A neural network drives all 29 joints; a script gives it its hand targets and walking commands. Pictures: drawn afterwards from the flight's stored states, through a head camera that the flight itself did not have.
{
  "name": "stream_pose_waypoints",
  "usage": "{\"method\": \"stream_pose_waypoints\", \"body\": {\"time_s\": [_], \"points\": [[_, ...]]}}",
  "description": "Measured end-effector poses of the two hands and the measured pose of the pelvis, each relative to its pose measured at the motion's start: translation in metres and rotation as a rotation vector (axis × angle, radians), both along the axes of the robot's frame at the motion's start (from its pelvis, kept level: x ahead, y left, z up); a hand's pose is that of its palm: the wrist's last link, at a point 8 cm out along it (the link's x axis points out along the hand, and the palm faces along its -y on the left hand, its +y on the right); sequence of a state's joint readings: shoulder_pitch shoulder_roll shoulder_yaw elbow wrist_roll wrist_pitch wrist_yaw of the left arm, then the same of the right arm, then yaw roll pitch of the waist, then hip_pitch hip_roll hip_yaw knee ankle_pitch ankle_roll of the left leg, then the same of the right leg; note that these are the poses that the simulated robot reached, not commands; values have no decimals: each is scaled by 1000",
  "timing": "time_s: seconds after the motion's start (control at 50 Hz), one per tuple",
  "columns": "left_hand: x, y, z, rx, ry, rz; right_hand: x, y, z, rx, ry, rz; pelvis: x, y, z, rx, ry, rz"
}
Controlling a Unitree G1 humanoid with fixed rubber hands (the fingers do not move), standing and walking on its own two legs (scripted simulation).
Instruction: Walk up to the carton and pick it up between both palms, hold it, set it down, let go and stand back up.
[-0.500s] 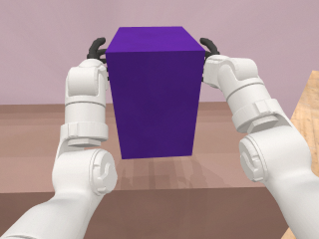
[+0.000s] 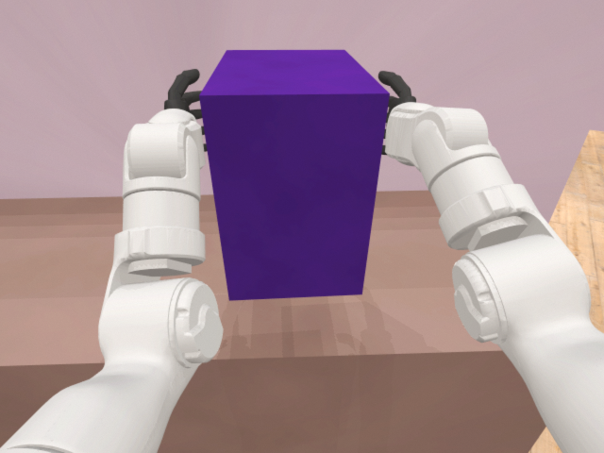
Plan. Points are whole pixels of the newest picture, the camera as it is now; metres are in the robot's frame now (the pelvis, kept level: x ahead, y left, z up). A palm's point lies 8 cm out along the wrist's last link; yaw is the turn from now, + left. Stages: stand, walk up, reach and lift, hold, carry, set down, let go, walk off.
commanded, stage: hold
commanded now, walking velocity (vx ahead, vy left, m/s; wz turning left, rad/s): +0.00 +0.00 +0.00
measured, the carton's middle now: (291, 166) +0.39 +0.01 +0.27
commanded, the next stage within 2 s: set down in 0.80 s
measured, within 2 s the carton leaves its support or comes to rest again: neither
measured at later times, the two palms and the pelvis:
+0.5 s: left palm (179, 130) +0.37 +0.14 +0.33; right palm (398, 127) +0.36 -0.11 +0.33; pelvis +0.00 +0.00 +0.00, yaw +0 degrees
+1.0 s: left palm (182, 117) +0.37 +0.14 +0.35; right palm (403, 119) +0.36 -0.12 +0.34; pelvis +0.00 +0.00 +0.00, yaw +1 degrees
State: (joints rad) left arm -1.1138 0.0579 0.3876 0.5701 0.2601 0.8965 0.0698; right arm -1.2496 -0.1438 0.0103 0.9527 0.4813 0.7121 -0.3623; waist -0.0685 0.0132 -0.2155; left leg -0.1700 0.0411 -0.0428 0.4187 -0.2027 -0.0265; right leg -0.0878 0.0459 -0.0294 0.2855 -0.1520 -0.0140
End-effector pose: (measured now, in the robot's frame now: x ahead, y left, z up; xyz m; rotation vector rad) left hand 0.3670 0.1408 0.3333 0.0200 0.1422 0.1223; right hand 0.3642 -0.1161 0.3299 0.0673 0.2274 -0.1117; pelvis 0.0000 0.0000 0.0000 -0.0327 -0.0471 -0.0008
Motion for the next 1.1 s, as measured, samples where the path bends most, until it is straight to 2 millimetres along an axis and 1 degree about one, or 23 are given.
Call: {"method": "stream_pose_waypoints", "body": {"time_s": [0.18,0.38,0.54,0.84,0.98,1.1], "points": [[-1,0,2,-3,-16,0,-1,0,4,-2,-16,-1,1,0,0,-1,3,3],[-1,-1,2,-5,-9,-2,-1,-1,4,0,-9,-4,1,0,0,0,0,1],[-1,2,-1,4,0,2,0,2,-1,3,0,2,0,1,0,-1,1,5],[-1,3,2,-2,-10,2,0,3,3,3,-9,0,0,1,0,-2,-2,8],[4,-2,11,-56,-58,-24,-4,-2,9,19,-57,-38,-1,-1,0,1,-23,28],[10,-1,28,-40,-124,-5,6,0,21,26,-124,-19,-2,-2,0,8,-27,11]]}}
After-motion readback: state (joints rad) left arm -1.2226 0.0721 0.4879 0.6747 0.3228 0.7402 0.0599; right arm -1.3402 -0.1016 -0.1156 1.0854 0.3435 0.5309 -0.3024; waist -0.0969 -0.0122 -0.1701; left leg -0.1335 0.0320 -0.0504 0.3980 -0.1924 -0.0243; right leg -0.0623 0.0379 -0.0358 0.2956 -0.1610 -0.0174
